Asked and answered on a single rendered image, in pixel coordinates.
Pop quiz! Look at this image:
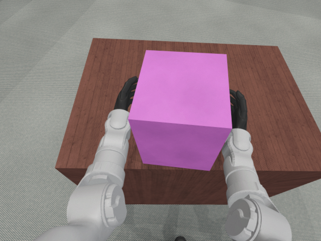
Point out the carton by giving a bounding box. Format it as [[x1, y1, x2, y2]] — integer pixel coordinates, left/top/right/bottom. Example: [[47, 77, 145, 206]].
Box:
[[128, 50, 232, 171]]

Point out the robot right upper arm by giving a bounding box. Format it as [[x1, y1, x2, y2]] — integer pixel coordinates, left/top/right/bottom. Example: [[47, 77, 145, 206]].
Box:
[[225, 198, 292, 241]]

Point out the right robot forearm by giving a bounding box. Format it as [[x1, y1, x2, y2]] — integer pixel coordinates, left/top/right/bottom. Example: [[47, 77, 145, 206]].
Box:
[[222, 129, 280, 213]]

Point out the left robot forearm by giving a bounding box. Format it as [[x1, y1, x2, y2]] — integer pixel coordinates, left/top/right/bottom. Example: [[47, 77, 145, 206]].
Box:
[[67, 109, 131, 219]]

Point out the pedestal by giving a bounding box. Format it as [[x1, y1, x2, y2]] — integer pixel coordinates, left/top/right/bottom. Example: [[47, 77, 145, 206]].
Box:
[[55, 38, 321, 205]]

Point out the robot left upper arm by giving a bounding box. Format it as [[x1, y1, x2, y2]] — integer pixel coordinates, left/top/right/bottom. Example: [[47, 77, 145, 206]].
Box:
[[33, 182, 127, 241]]

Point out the left robot hand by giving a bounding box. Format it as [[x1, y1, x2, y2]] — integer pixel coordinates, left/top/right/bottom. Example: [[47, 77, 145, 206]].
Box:
[[114, 76, 139, 111]]

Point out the right robot hand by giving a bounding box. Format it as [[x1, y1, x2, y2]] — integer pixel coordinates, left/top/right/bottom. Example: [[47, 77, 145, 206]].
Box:
[[229, 89, 248, 130]]

